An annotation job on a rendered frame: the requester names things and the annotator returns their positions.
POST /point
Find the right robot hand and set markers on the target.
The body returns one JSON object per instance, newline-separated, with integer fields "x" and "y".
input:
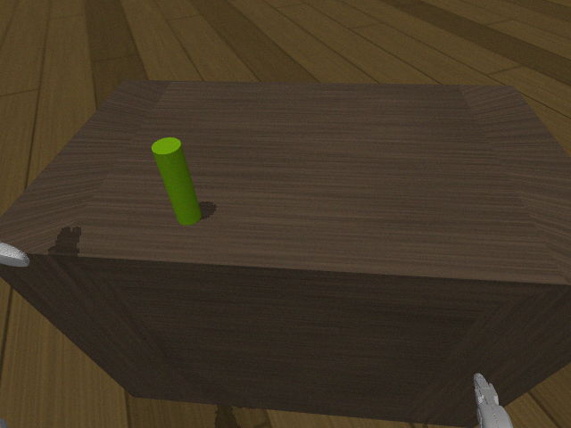
{"x": 489, "y": 413}

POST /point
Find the can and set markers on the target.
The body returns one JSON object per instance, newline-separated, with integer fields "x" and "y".
{"x": 171, "y": 161}

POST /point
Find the left robot hand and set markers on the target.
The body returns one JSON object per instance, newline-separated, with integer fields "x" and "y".
{"x": 12, "y": 256}

